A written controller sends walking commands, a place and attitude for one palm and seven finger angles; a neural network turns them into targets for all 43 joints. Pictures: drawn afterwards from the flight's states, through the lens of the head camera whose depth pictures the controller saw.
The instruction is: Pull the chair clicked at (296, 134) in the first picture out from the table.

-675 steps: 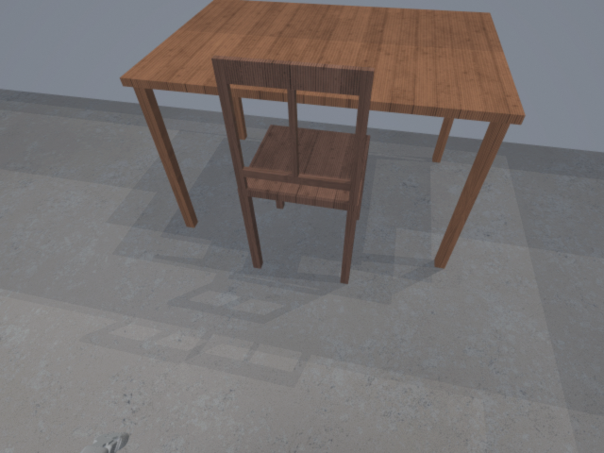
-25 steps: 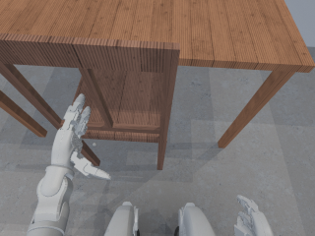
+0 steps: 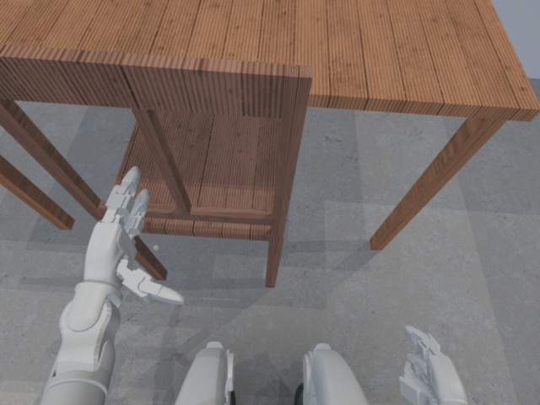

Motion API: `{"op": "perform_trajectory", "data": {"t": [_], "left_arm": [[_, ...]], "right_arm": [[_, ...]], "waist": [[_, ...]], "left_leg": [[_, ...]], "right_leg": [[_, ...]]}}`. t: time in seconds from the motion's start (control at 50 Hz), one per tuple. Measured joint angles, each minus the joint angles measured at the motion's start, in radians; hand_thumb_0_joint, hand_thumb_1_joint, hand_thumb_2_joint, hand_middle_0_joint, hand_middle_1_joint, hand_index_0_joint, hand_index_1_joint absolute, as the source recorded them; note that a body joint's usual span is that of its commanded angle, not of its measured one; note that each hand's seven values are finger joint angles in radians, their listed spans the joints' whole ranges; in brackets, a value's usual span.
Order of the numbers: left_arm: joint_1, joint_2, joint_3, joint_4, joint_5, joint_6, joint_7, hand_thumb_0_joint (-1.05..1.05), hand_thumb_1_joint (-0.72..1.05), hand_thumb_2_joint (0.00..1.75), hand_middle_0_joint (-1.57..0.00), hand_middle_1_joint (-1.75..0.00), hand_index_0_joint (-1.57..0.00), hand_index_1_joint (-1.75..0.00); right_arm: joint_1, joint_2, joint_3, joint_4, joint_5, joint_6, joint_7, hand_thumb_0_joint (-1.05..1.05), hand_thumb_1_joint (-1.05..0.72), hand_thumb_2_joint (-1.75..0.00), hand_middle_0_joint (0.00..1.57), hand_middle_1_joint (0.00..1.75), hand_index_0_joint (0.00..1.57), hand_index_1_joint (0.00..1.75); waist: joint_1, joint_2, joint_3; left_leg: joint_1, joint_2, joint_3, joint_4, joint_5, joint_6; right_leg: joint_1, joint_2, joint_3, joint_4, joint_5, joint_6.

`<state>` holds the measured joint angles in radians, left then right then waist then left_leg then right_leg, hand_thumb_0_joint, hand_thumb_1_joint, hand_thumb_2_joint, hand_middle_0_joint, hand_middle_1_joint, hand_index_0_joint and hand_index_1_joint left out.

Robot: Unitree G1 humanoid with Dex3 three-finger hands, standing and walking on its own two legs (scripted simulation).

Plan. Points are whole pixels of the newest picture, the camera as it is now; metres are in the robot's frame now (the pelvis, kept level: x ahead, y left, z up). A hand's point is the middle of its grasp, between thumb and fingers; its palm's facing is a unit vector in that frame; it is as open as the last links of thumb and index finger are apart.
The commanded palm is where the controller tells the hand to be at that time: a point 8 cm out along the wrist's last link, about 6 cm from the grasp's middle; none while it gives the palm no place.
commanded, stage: aim the fingers beside a spindle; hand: left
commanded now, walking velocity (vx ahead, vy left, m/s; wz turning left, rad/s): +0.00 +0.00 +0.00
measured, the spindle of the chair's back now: (168, 169) +0.46 +0.17 +0.02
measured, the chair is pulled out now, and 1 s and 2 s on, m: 0.00 0.00 0.00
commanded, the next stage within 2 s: none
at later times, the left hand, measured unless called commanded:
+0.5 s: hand (150, 239) +0.33 +0.17 +0.04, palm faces -0.04 -1.00 -0.07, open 16.9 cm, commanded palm +0.31 +0.22 +0.03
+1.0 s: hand (160, 253) +0.33 +0.16 +0.01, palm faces -0.09 -1.00 +0.00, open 17.0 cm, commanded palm +0.31 +0.22 +0.04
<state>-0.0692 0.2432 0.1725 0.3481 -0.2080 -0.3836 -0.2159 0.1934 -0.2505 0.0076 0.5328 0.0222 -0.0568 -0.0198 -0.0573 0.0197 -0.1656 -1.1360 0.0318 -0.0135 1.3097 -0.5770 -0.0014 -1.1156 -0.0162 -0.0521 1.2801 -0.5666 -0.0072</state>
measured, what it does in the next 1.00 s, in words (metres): stands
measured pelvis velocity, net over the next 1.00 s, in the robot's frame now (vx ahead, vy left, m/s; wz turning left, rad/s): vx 0.00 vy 0.00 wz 0.00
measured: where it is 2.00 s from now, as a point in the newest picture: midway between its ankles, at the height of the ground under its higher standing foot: outside the picture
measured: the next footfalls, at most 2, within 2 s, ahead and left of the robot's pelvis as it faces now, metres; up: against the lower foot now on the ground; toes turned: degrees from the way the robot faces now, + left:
none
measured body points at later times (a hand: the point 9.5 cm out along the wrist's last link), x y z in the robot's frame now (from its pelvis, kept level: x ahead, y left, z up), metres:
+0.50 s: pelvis +0.00 +0.00 +0.00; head +0.11 +0.01 +0.44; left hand +0.33 +0.22 +0.05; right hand +0.16 -0.25 -0.10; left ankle +0.02 +0.12 -0.62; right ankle +0.02 -0.12 -0.62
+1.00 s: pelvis +0.00 +0.00 +0.00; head +0.12 +0.01 +0.44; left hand +0.32 +0.22 +0.01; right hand +0.16 -0.25 -0.10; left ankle +0.02 +0.12 -0.62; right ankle +0.02 -0.12 -0.62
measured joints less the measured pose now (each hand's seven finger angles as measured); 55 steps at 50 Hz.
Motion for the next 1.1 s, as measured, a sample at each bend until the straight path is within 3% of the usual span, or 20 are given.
{"op": "perform_trajectory", "data": {"t": [0.16, 0.32, 0.42, 0.5, 0.64, 0.74, 0.82, 0.9, 1.0, 1.1], "left_arm": [[0.048, -0.005, -0.028, -0.098, -0.002, -0.047, 0.011, -0.01, -0.50, 0.30, -0.06, -0.08, -0.06, -0.08], [0.012, -0.016, -0.032, -0.006, 0.004, 0.004, 0.004, -0.01, -0.50, 0.30, -0.06, -0.08, -0.06, -0.08], [0.066, -0.018, -0.049, -0.120, 0.015, -0.038, 0.031, -0.01, -0.50, 0.30, -0.06, -0.08, -0.06, -0.08], [0.028, 0.000, -0.024, -0.082, 0.019, -0.056, 0.040, -0.01, -0.50, 0.30, -0.07, -0.08, -0.06, -0.08], [-0.006, -0.002, -0.021, 0.020, -0.009, 0.015, -0.007, -0.01, -0.50, 0.30, -0.06, -0.08, -0.06, -0.08], [0.072, -0.019, -0.046, -0.109, 0.004, -0.027, 0.007, -0.01, -0.50, 0.30, -0.06, -0.08, -0.06, -0.08], [0.054, -0.002, -0.016, -0.105, 0.011, -0.064, 0.032, -0.01, -0.50, 0.30, -0.07, -0.08, -0.07, -0.08], [0.000, 0.017, 0.009, 0.002, -0.004, -0.030, 0.013, -0.01, -0.50, 0.30, -0.07, -0.08, -0.06, -0.08], [0.012, -0.007, -0.034, 0.004, -0.014, 0.013, -0.022, -0.01, -0.50, 0.30, -0.06, -0.08, -0.06, -0.08], [0.065, -0.025, -0.062, -0.136, 0.010, -0.040, 0.020, -0.01, -0.50, 0.30, -0.06, -0.08, -0.06, -0.08]], "right_arm": [[0.020, 0.001, 0.002, 0.020, -0.003, -0.006, -0.001, 0.01, -0.91, -0.90, 0.20, 0.29, 0.20, 0.30], [0.012, 0.000, 0.002, 0.007, 0.001, 0.004, 0.001, 0.01, -0.91, -0.90, 0.21, 0.30, 0.20, 0.30], [0.011, 0.005, -0.004, 0.006, -0.006, -0.003, -0.002, 0.01, -0.91, -0.90, 0.20, 0.30, 0.20, 0.30], [0.010, 0.002, 0.002, 0.019, -0.006, 0.004, 0.001, 0.01, -0.91, -0.90, 0.20, 0.29, 0.20, 0.30], [0.007, -0.004, 0.003, 0.005, 0.005, 0.010, 0.000, 0.01, -0.91, -0.90, 0.20, 0.30, 0.20, 0.30], [0.010, 0.003, -0.005, 0.006, -0.003, -0.003, -0.007, 0.01, -0.91, -0.90, 0.20, 0.30, 0.20, 0.30], [0.011, 0.004, -0.001, 0.017, -0.007, -0.001, -0.002, 0.01, -0.91, -0.90, 0.20, 0.29, 0.20, 0.30], [0.009, -0.004, 0.005, 0.017, 0.002, 0.009, 0.004, 0.01, -0.91, -0.90, 0.20, 0.30, 0.20, 0.30], [0.007, -0.007, -0.001, 0.008, 0.006, 0.001, -0.006, 0.01, -0.91, -0.90, 0.20, 0.30, 0.20, 0.30], [0.006, 0.005, -0.006, 0.015, -0.006, -0.011, -0.009, 0.01, -0.91, -0.90, 0.20, 0.29, 0.20, 0.30]], "waist": [[0.013, 0.012, -0.006], [0.003, 0.005, -0.003], [0.004, 0.002, 0.009], [0.009, 0.005, -0.008], [0.004, 0.007, -0.005], [0.003, 0.000, 0.008], [0.007, 0.003, -0.004], [0.010, 0.009, -0.015], [0.006, 0.010, 0.003], [0.002, 0.001, 0.011]], "left_leg": [[0.027, -0.004, 0.000, -0.024, 0.005, 0.004], [0.005, -0.005, 0.002, -0.006, 0.000, 0.005], [0.023, -0.002, 0.004, -0.018, 0.002, 0.005], [0.025, -0.005, 0.001, -0.022, 0.004, 0.004], [0.005, -0.004, -0.003, -0.008, 0.000, 0.003], [0.027, -0.001, 0.002, -0.023, 0.001, 0.003], [0.034, -0.002, 0.000, -0.028, 0.003, 0.001], [0.018, -0.004, -0.005, -0.017, 0.002, 0.001], [0.005, -0.005, -0.007, -0.006, 0.000, 0.003], [0.025, -0.003, 0.002, -0.022, 0.003, 0.004]], "right_leg": [[0.031, -0.003, -0.001, -0.028, 0.005, 0.006], [0.007, -0.004, 0.002, -0.008, 0.001, 0.006], [0.024, -0.002, 0.004, -0.021, 0.004, 0.006], [0.027, -0.004, 0.001, -0.024, 0.004, 0.006], [0.009, -0.003, -0.003, -0.012, 0.000, 0.003], [0.029, 0.001, 0.002, -0.026, 0.004, 0.004], [0.036, 0.000, 0.000, -0.031, 0.004, 0.004], [0.023, -0.003, -0.005, -0.021, 0.000, 0.003], [0.012, -0.003, -0.006, -0.013, 0.000, 0.004], [0.027, -0.001, 0.003, -0.026, 0.006, 0.005]]}}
